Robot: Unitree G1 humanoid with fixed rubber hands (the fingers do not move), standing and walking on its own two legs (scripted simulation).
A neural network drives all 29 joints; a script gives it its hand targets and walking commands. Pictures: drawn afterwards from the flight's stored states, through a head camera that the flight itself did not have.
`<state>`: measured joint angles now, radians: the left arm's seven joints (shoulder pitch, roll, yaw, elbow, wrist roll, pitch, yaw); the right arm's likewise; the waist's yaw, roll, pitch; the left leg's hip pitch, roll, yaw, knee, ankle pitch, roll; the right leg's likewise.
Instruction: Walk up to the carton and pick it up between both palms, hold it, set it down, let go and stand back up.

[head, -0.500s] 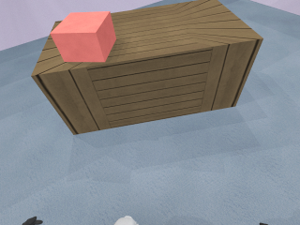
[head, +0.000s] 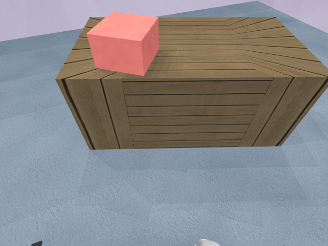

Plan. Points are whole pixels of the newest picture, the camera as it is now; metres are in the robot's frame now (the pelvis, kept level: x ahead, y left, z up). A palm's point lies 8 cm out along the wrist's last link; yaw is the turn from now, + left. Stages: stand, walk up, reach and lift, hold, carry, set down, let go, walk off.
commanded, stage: walk up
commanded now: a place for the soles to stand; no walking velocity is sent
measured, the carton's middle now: (127, 42) +1.08 +0.20 -0.04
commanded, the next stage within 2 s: none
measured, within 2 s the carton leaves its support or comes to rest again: neither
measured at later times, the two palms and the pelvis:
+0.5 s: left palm (20, 226) +0.19 +0.37 -0.06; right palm (269, 209) +0.23 -0.28 -0.10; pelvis +0.13 +0.03 +0.00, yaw +1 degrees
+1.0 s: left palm (30, 191) +0.28 +0.38 -0.07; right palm (249, 178) +0.33 -0.26 -0.11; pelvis +0.24 +0.05 -0.01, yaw +3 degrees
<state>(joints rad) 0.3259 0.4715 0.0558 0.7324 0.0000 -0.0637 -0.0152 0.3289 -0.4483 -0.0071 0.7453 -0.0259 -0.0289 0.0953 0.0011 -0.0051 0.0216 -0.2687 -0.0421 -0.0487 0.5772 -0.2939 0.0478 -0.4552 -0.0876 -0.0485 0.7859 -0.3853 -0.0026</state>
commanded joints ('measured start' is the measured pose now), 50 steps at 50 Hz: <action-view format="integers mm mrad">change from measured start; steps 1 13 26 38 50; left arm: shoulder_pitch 54 131 13 76 210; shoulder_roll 184 249 185 191 344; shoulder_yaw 62 84 63 60 113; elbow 9 -18 -72 7 7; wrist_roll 3 -12 3 3 1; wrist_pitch -64 -80 -35 -14 -78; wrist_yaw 0 25 16 -7 43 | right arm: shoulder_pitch -43 -17 123 11 -56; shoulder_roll -240 -174 -210 -241 -209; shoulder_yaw -121 -96 -142 -125 -94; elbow -92 -51 27 -69 -73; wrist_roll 14 14 -7 15 -5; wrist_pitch -23 0 -27 -33 9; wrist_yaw -14 -5 -20 -33 -23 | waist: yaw -26 33 -90 -43 54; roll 135 -104 78 178 -35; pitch -33 -47 -143 64 0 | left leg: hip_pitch -12 -370 240 33 -516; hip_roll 224 68 57 234 62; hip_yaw -267 -30 94 -244 -63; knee -209 409 -85 -358 502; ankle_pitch -149 -11 65 -298 -195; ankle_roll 191 -44 -26 157 -10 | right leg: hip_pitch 81 405 61 -158 433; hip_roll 37 -191 -102 -1 -360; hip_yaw -5 179 -33 19 672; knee -154 -469 12 97 -539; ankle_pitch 174 328 154 81 -355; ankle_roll -18 -164 -118 -4 -217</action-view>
